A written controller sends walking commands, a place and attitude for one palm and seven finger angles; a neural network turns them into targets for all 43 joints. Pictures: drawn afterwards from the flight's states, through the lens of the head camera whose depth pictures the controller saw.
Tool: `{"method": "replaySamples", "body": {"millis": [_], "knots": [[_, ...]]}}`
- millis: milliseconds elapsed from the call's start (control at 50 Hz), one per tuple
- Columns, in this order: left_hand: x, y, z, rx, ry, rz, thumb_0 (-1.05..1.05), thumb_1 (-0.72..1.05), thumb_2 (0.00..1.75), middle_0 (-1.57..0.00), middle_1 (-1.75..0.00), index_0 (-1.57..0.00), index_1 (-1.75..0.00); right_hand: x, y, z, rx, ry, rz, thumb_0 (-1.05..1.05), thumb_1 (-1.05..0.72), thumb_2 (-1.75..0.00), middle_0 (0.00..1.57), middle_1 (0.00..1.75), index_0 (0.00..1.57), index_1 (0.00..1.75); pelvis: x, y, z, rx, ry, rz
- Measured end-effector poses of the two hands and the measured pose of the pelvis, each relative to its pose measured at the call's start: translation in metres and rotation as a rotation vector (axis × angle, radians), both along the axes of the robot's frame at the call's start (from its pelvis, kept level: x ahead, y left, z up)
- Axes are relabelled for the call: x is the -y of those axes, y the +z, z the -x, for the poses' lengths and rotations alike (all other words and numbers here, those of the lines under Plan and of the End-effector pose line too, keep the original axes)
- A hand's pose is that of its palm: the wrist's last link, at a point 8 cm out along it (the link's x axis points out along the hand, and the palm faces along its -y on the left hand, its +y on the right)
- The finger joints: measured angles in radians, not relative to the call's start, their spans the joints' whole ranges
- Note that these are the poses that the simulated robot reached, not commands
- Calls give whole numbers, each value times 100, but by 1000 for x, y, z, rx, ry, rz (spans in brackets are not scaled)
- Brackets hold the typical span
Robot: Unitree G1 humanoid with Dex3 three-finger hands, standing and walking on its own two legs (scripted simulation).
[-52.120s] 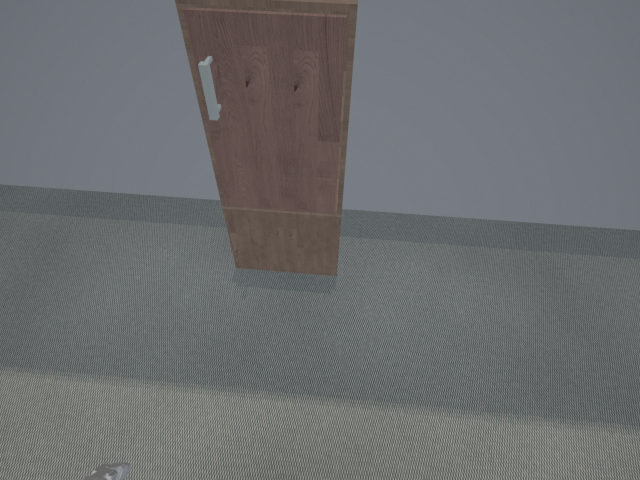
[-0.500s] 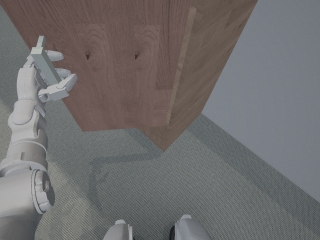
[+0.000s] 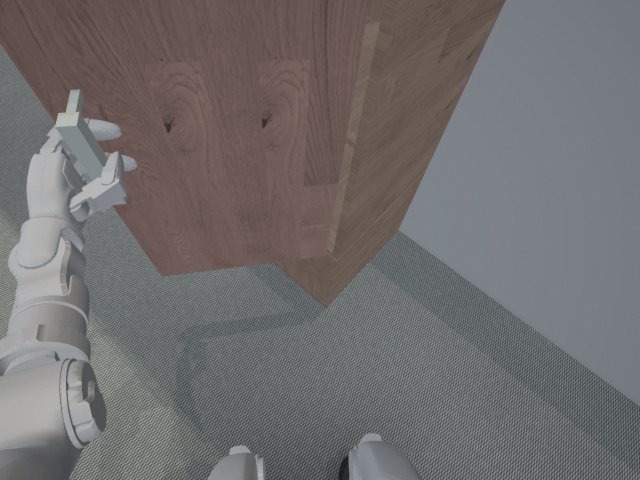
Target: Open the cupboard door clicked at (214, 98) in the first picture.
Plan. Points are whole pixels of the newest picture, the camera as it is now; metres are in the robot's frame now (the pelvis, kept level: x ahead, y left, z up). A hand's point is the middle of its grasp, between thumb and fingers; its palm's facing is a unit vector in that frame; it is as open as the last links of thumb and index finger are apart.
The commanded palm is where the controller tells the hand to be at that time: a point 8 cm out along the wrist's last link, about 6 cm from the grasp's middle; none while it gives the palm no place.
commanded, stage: pull the door open along its arc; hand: left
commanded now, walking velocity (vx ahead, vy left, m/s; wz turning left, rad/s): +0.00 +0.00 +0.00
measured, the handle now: (98, 151) +0.51 +0.26 +0.07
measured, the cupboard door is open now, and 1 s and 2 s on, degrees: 51 97 94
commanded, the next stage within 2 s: open thumb and fingers to let go in 0.88 s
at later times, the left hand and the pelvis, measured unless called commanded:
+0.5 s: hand (164, 281) +0.33 +0.15 +0.07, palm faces +0.40 -0.92 +0.04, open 6.0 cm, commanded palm +0.27 +0.22 +0.07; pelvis +0.01 -0.01 +0.01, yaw +1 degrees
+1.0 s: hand (250, 340) +0.26 +0.06 +0.08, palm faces +0.44 -0.90 -0.03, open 5.9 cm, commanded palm +0.22 +0.11 +0.07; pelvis +0.02 -0.04 +0.01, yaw +4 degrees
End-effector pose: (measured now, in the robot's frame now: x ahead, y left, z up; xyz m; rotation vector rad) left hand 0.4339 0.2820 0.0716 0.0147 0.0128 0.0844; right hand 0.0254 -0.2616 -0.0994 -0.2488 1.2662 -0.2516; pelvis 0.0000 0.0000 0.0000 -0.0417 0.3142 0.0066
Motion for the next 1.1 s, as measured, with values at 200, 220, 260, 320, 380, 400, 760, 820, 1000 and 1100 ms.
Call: {"method": "replaySamples", "body": {"millis": [200,220,260,320,380,400,760,820,1000,1100], "knots": [[15,-1,50,19,-38,9,1,73,74,-38,-135,-36,-135,-6,10,-35,126,5,-41,1,-90,-90,20,30,20,30,-2,10,-9,41,-14,-8],[17,-1,57,21,-45,9,1,73,74,-38,-135,-36,-135,-7,12,-42,147,12,-46,1,-90,-90,20,30,20,30,-2,11,-10,48,-14,-9],[24,-2,72,28,-6,36,2,71,73,-38,-135,-37,-135,-10,14,-57,193,30,-54,1,-90,-90,20,30,20,30,-2,12,-11,57,-15,-11],[39,-4,94,43,102,88,2,70,72,-38,-135,-38,-135,-16,18,-82,268,72,-77,1,-90,-90,20,30,20,30,-3,14,-11,71,-11,-16],[56,-3,115,46,185,88,2,70,72,-38,-135,-38,-134,-24,21,-108,338,122,-103,1,-90,-90,20,30,20,30,-1,14,-11,84,-8,-23],[62,-2,121,45,209,80,2,69,72,-38,-135,-38,-134,-27,23,-116,359,140,-111,1,-90,-90,20,30,20,30,0,14,-11,89,-6,-25],[135,4,185,-19,402,18,1,70,76,-35,-133,-38,-135,-28,28,-161,427,252,-145,1,-90,-90,20,30,20,30,30,17,-16,161,40,-45],[148,5,194,-31,401,34,2,71,75,-34,-133,-39,-135,-19,27,-158,421,245,-134,1,-90,-90,20,30,20,30,34,17,-19,167,43,-47],[179,6,214,-27,373,-7,1,69,74,-35,-133,-38,-135,-5,25,-162,450,265,-118,1,-90,-90,20,30,20,30,43,12,-19,164,56,-54],[178,4,211,-12,405,-5,1,67,76,-37,-134,-38,-135,-9,20,-168,464,285,-124,1,-90,-90,20,30,20,30,47,9,-13,163,65,-56]]}}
